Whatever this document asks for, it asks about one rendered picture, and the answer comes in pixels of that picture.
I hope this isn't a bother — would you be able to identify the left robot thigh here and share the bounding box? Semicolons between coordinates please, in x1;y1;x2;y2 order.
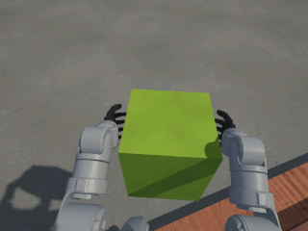
120;217;149;231

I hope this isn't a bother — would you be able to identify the robot right forearm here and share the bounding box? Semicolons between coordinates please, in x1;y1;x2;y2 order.
220;128;282;231

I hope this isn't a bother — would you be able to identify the robot left forearm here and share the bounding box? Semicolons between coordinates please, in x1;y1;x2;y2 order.
52;120;118;231

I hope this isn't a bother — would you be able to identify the left robot upper arm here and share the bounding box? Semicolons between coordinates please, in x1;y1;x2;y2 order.
54;202;109;231

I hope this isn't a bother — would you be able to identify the left robot shin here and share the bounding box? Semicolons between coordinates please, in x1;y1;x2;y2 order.
134;214;144;219

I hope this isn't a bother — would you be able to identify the robot right hand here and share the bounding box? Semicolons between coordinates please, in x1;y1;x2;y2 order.
215;110;236;147

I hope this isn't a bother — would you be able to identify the carton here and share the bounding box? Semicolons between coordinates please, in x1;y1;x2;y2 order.
117;89;223;201

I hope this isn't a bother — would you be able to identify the right robot upper arm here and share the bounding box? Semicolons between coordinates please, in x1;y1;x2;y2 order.
224;214;280;231

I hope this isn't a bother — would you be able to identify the robot left hand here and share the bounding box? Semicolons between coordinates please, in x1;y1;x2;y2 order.
104;104;127;140

